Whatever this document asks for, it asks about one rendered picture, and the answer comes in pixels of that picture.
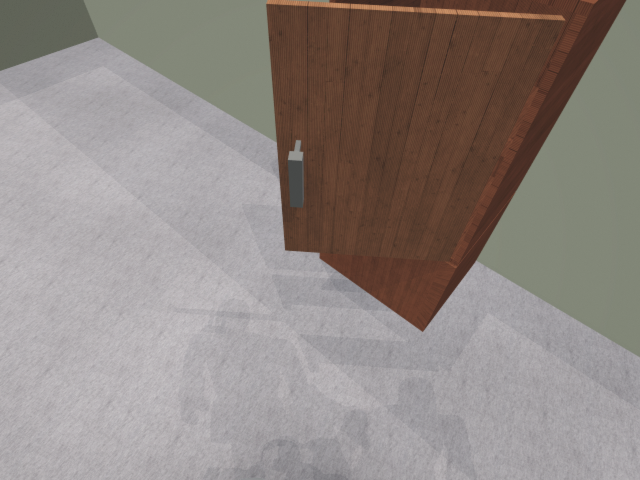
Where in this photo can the handle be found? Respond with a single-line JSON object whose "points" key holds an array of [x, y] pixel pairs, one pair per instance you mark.
{"points": [[296, 176]]}

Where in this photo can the cupboard door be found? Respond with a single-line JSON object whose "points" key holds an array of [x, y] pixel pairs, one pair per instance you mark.
{"points": [[402, 113]]}

